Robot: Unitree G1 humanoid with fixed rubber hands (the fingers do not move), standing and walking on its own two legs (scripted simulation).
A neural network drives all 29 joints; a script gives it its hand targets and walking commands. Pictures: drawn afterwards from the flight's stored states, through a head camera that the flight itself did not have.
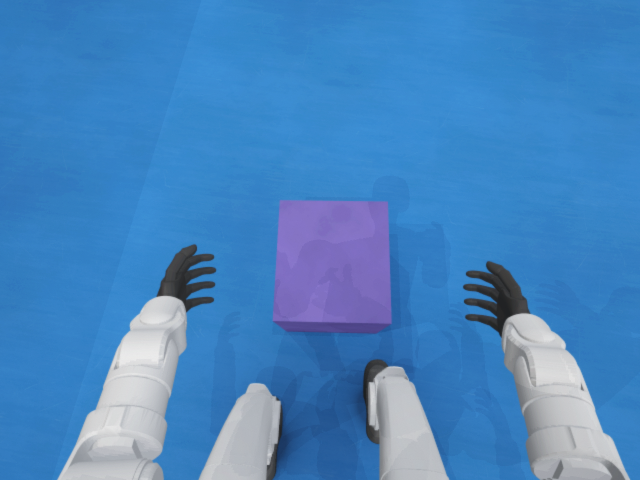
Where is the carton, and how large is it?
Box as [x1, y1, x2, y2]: [273, 200, 391, 333]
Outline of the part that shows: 280,200 273,321 287,331 375,333 391,323 387,201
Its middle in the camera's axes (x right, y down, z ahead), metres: +0.04 +0.07 +0.99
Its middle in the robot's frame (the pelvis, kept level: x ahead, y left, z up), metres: +0.47 -0.01 -0.56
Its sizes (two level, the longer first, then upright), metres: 0.278 0.251 0.281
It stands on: the floor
